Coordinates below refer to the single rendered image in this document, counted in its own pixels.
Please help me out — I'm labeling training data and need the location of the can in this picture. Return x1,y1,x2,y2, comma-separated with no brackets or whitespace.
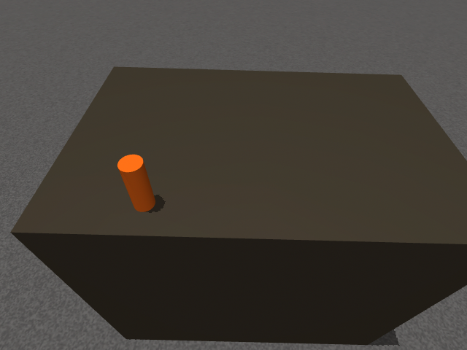
117,155,155,212

